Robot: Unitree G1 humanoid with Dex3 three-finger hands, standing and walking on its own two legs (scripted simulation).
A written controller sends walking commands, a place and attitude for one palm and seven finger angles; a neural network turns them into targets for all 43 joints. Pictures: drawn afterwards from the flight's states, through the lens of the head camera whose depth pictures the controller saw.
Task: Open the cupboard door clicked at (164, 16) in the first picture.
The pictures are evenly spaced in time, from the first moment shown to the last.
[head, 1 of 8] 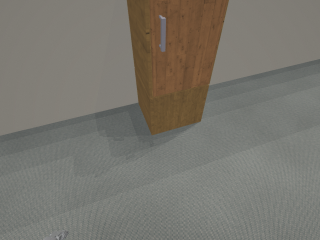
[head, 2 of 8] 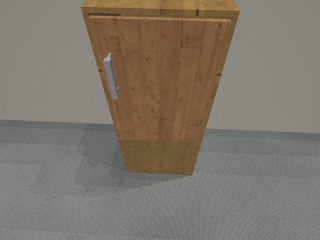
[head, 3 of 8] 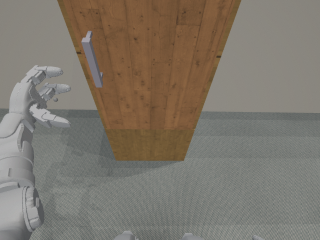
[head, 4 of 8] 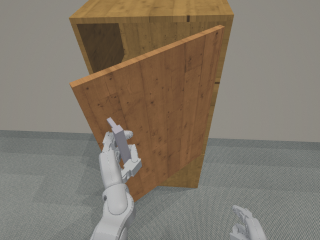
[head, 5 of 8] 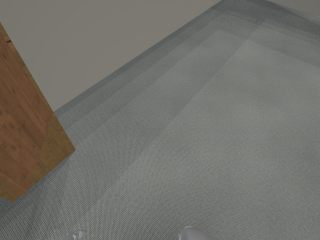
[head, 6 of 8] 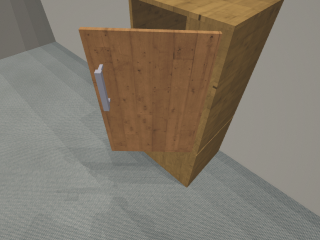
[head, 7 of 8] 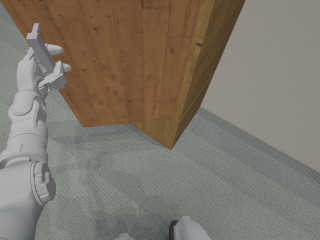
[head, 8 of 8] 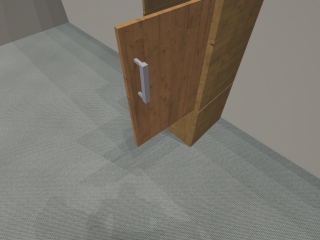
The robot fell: no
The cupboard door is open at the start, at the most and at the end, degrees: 0 85 84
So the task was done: yes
